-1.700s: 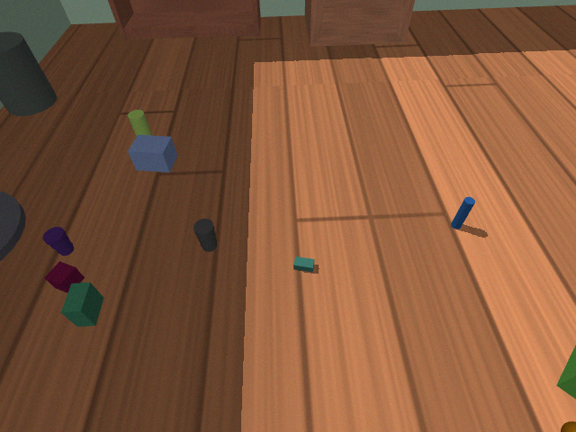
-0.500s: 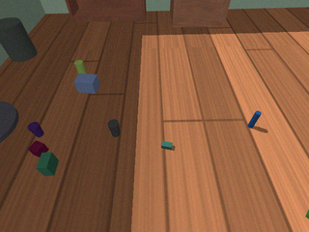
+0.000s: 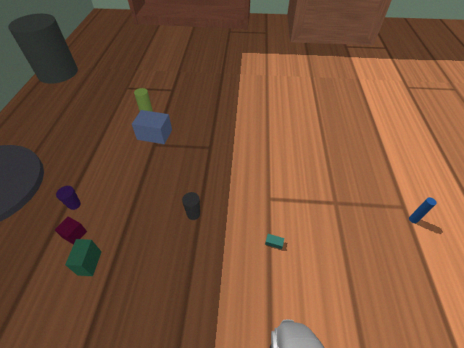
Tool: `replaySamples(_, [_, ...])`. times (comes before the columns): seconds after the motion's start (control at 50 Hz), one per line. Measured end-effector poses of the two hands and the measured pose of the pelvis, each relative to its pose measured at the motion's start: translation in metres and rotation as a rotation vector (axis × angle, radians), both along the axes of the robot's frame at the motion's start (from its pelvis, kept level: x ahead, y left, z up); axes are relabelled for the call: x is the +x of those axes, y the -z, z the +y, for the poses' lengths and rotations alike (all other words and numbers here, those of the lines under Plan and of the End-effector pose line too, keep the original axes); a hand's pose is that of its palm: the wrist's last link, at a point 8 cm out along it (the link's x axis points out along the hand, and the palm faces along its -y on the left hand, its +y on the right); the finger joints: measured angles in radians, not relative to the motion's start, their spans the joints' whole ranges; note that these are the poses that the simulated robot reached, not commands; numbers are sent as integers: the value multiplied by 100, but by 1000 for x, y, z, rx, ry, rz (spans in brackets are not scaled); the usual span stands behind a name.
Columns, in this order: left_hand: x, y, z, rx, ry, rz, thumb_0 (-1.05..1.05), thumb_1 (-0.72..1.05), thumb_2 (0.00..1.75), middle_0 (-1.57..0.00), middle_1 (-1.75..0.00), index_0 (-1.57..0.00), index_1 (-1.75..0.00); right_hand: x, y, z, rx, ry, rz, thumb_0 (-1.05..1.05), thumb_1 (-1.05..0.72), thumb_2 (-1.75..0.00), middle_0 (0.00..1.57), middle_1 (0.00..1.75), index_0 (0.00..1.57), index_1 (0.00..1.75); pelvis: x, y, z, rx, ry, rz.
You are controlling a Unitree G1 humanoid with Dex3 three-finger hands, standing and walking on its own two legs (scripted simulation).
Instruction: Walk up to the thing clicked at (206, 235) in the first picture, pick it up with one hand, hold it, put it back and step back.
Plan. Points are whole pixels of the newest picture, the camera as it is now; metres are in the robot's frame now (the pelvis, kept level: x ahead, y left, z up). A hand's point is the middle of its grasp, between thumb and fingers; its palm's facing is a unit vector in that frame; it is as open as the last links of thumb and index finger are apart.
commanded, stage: walk up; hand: left
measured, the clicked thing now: (192, 207) +0.81 +0.18 -0.70
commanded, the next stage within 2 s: none
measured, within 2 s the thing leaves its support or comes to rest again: neither
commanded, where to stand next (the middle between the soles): +0.43 -0.04 m, yaw +1 degrees
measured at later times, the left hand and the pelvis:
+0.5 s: hand (106, 319) +0.20 +0.27 -0.16, palm faces +0.01 -0.94 -0.34, open 7.4 cm; pelvis +0.20 -0.01 -0.02, yaw +3 degrees
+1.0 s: hand (145, 211) +0.44 +0.22 -0.13, palm faces -0.02 -0.92 -0.40, open 7.3 cm; pelvis +0.35 -0.05 -0.02, yaw +2 degrees
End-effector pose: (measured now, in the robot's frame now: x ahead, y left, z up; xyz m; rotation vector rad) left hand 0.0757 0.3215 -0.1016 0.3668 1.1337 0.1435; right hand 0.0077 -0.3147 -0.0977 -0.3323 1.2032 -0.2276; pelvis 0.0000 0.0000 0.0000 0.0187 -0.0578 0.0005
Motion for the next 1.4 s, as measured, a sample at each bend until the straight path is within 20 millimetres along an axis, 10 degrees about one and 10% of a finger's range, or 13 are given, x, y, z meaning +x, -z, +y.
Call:
replaySamples(0.16, [85, -6, -27, 46, -10, -128, 0, 90, 90, -21, -30, -21, -30, 81, 33, -27, 23, -34, 1, 1, -90, -90, 21, 30, 21, 30, 70, 20, -29, -20, -28, -10])
replaySamples(0.34, [95, -12, -39, 12, -79, -53, 0, 90, 90, -21, -30, -21, -30, 203, 8, -30, 20, -142, -85, 1, -91, -90, 20, 30, 20, 30, 132, 2, -29, -28, -44, 0])
replaySamples(0.52, [128, 27, -9, -21, -112, 63, 0, 90, 90, -21, -30, -21, -30, 289, -6, -14, -74, -179, -134, 1, -91, -90, 21, 30, 20, 30, 206, 18, -5, -16, -43, 10])
replaySamples(0.74, [244, 15, -15, -31, -40, 39, 0, 91, 90, -20, -29, -21, -30, 321, -18, -16, -62, -104, -108, 1, -90, -90, 21, 30, 21, 30, 278, 4, -13, -9, -19, 4])
replaySamples(0.94, [344, 2, -52, 46, -6, -89, 0, 90, 90, -20, -30, -21, -30, 364, 31, -55, -16, -55, -16, 1, -90, -90, 21, 30, 20, 30, 336, 23, -50, -12, -25, 0])
replaySamples(1.4, [362, 29, -57, -28, -105, 56, 0, 90, 90, -21, -30, -21, -30, 475, 18, -20, 7, -110, -32, 1, -90, -90, 21, 30, 20, 30, 392, 10, -39, -29, -39, 11])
